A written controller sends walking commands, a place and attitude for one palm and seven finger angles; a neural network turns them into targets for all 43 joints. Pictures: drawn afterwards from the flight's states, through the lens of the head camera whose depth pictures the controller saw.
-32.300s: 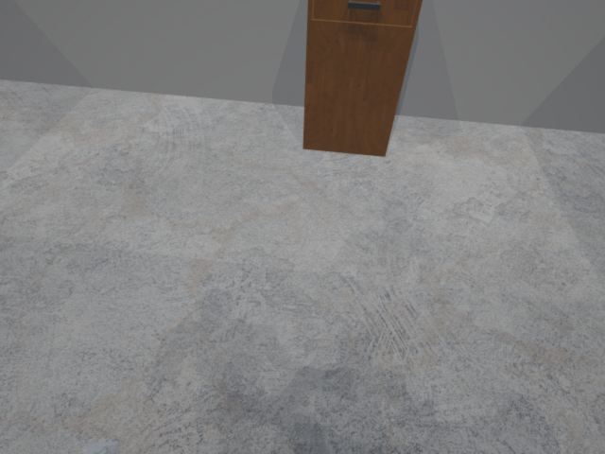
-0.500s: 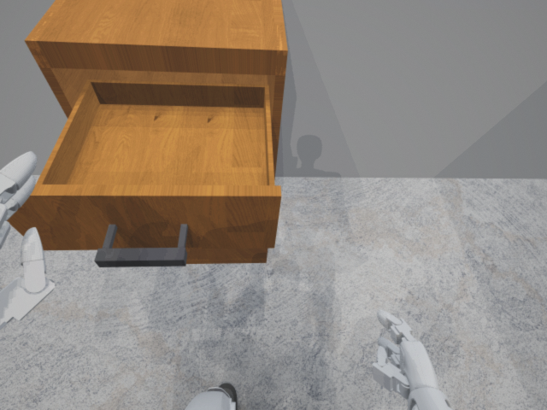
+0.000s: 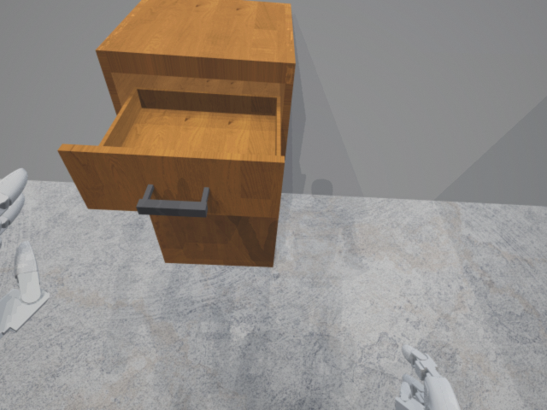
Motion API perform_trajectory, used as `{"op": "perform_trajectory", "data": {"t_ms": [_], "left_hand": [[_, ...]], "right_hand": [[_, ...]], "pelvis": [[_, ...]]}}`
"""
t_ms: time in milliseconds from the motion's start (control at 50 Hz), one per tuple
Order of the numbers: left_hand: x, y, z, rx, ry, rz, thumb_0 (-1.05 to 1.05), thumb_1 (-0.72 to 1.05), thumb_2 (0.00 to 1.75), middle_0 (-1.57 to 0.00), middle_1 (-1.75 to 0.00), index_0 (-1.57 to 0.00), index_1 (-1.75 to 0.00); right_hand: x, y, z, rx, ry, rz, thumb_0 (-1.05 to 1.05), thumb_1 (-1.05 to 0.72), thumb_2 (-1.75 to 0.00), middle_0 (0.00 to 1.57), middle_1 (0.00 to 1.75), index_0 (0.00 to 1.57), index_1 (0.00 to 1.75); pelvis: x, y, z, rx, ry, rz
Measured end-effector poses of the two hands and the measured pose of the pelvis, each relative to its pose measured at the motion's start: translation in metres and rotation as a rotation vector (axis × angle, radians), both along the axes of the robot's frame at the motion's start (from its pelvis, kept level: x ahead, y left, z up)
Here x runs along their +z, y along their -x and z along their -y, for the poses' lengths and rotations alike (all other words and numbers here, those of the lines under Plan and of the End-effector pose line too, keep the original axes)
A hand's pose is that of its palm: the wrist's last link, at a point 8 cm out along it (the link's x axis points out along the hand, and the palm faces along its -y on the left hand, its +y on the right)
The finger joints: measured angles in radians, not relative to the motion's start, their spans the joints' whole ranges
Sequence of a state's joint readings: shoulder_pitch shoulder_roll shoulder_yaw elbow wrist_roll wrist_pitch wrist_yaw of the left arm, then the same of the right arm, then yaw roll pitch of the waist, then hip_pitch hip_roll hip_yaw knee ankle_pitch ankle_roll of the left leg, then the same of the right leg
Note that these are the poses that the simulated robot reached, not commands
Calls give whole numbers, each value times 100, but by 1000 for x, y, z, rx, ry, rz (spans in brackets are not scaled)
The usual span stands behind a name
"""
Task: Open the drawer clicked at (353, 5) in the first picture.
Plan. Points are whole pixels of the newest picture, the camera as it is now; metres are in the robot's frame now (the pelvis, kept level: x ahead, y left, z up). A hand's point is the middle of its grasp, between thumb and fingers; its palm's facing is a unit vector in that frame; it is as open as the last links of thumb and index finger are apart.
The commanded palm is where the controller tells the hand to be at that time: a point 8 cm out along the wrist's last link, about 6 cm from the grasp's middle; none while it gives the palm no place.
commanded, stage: stop stepping back and stand still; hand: left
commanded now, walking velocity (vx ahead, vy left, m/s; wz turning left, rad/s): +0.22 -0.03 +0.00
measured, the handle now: (175, 199) +0.49 +0.21 +0.00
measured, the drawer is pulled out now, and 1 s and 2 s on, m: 0.30 0.30 0.30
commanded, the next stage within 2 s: let the arm hang, fingers relaxed in 0.52 s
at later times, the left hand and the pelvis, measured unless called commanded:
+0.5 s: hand (57, 336) +0.15 +0.21 +0.17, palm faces +0.36 -0.82 -0.44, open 7.4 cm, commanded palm +0.09 +0.26 +0.19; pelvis -0.04 -0.02 +0.00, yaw +0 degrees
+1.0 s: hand out of the picture -0.02 +0.16 -0.17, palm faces +0.08 -0.98 -0.18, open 6.9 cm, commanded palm none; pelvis -0.03 -0.03 +0.00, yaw +2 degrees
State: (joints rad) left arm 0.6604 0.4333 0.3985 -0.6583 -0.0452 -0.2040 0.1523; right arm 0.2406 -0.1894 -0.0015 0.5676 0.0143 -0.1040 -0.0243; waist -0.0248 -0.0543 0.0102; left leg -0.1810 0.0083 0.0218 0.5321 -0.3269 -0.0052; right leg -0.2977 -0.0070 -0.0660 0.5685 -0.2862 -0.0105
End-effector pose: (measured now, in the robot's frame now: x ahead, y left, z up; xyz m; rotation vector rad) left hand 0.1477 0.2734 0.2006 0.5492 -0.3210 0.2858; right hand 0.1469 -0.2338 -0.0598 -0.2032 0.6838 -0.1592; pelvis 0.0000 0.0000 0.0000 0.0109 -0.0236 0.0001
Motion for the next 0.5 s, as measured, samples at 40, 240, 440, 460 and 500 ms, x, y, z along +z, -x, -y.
{"op": "perform_trajectory", "data": {"t_ms": [40,240,440,460,500], "left_hand": [[2,10,0,16,-9,9,2,89,90,-21,-30,-21,-30],[-29,34,-3,79,119,-55,2,89,90,-21,-30,-21,-30],[-11,33,18,41,7,-33,2,89,90,-21,-30,-21,-30],[-12,32,20,40,16,-37,2,89,90,-21,-30,-21,-30],[-15,32,23,39,45,-49,2,89,90,-21,-30,-21,-30]], "right_hand": [[-8,7,-7,13,-33,-11,1,-90,-90,20,30,20,30],[-23,49,-8,6,-19,-98,1,-90,-90,21,30,20,30],[-30,61,10,3,-41,-106,1,-90,-90,21,30,20,30],[-31,61,14,-2,-41,-116,1,-90,-90,21,30,20,30],[-30,59,21,-15,-35,-132,1,-90,-90,21,30,20,30]], "pelvis": [[-1,7,2,6,14,14],[-3,34,-1,-8,14,21],[-4,37,19,0,19,12],[-4,38,20,3,24,10],[-1,37,21,5,22,3]]}}
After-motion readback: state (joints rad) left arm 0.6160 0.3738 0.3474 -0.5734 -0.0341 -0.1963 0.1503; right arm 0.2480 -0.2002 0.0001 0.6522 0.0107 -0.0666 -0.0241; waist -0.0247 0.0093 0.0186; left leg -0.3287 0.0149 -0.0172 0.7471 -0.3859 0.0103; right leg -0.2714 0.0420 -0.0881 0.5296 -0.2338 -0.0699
